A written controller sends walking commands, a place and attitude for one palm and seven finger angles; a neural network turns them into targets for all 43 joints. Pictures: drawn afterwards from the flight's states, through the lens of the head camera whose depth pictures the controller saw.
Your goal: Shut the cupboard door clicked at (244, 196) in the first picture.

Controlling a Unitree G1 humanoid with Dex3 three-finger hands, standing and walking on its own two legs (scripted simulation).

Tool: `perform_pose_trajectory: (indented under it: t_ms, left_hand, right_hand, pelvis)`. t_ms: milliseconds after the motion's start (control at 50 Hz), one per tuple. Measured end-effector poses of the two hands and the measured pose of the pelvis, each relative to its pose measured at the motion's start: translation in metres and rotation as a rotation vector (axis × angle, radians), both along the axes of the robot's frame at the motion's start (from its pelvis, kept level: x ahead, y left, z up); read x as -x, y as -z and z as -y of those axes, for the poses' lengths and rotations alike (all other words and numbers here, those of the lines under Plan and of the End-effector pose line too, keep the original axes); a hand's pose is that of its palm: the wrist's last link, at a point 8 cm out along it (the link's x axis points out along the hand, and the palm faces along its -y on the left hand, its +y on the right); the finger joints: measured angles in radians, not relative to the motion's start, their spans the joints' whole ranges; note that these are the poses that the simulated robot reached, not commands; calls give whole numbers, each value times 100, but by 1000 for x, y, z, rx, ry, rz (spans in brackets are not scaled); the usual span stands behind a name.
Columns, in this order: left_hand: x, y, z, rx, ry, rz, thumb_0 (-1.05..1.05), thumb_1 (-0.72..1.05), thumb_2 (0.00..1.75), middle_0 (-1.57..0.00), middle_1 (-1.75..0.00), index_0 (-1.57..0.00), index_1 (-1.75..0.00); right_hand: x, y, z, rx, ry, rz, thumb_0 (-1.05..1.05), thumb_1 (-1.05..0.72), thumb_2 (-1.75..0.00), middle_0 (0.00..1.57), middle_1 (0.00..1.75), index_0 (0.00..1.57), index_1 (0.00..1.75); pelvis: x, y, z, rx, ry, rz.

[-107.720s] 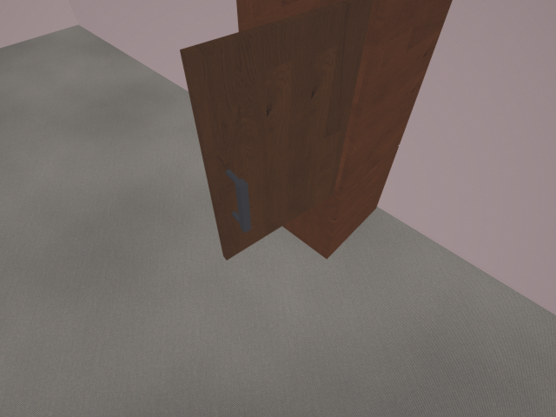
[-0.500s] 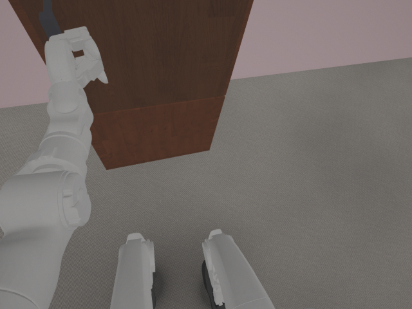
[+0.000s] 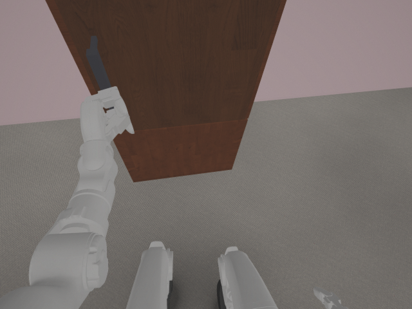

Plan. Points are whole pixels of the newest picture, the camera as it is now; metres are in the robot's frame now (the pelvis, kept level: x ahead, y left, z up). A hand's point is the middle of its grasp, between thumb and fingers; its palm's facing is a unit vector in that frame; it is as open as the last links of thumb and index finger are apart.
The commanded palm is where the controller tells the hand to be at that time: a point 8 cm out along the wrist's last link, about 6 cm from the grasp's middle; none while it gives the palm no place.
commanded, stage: pull the fist back off the door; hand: left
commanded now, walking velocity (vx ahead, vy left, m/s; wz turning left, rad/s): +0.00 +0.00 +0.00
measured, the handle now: (104, 76) +0.60 +0.20 +0.05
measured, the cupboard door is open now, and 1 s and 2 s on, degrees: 0 0 0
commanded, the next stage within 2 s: draw the hand back to the body in 0.02 s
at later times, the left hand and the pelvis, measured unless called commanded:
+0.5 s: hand (96, 148) +0.40 +0.18 +0.06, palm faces +0.04 -0.95 -0.29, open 3.9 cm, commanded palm none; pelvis +0.10 +0.01 +0.08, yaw +0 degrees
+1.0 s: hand out of the picture +0.05 +0.21 -0.02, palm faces +0.12 -0.95 -0.28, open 16.1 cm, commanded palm none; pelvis +0.13 +0.01 +0.14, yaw +3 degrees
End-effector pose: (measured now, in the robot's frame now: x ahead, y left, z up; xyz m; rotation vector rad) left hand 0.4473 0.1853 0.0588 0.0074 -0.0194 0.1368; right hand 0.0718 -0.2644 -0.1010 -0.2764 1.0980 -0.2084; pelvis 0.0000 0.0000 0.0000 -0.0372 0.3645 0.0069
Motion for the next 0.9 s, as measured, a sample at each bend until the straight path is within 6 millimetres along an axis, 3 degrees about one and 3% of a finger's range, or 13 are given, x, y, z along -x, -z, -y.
perform_pose_trajectory:
  t_ms: [120, 260, 420, 460, 540, 600, 660, 780, 840, 900]
  left_hand:
    - [0, 0, 0, -10, 6, 18, 2, 90, 90, -131, -150, -131, -150]
    - [-5, -6, -7, -5, 7, 39, 2, 90, 90, -131, -150, -130, -149]
    - [35, -50, -27, -33, 13, -9, 2, 90, 90, -130, -150, -130, -149]
    - [46, -47, -34, -160, 30, -123, 1, 78, 85, -120, -139, -120, -139]
    - [99, -3, -58, -305, 31, -591, 1, 31, 64, -80, -98, -80, -97]
    - [162, 26, -78, -296, -10, -893, 1, 1, 52, -55, -72, -55, -71]
    - [231, 41, -91, -241, -76, -1112, 1, -19, 43, -38, -54, -38, -54]
    - [332, 39, -121, -161, -264, -1339, 1, -37, 36, -22, -37, -22, -37]
    - [367, 37, -118, -138, -276, -1436, 0, -42, 34, -18, -33, -18, -33]
    - [390, 37, -106, -101, -266, -1504, 0, -44, 33, -17, -31, -17, -31]
  right_hand:
    - [-42, -9, -5, -3, -33, 54, 0, -91, -90, 20, 30, 20, 30]
    - [-72, -15, -16, -39, -10, 42, 1, -91, -90, 20, 30, 20, 30]
    - [-117, -51, -38, -113, 0, 67, 1, -91, -90, 20, 30, 20, 30]
    - [-132, -61, -40, -94, -13, 87, 1, -91, -90, 20, 30, 20, 30]
    - [-160, -81, -40, -66, -23, 132, 1, -91, -90, 20, 30, 20, 30]
    - [-174, -95, -36, -62, -45, 153, 1, -91, -90, 20, 30, 20, 30]
    - [-180, -106, -29, -46, -74, 129, 1, -91, -90, 20, 30, 20, 30]
    - [-172, -114, -21, -15, -120, -1, 0, -91, -90, 20, 30, 20, 30]
    - [-163, -113, -23, -24, -114, -48, 0, -91, -90, 20, 30, 20, 30]
    - [-152, -110, -29, -45, -103, -86, 0, -91, -90, 20, 30, 20, 30]
  pelvis:
    - [-17, -5, -1, 7, -5, 6]
    - [-44, -16, -5, 9, 7, 3]
    - [-87, -61, -9, -6, 15, 62]
    - [-95, -71, -9, -15, 8, 97]
    - [-108, -92, -11, -34, 1, 193]
    - [-115, -106, -11, -41, 7, 255]
    - [-121, -117, -11, -41, -2, 300]
    - [-128, -132, -9, -40, -38, 350]
    - [-131, -136, -11, -41, -42, 368]
    - [-133, -140, -12, -44, -42, 381]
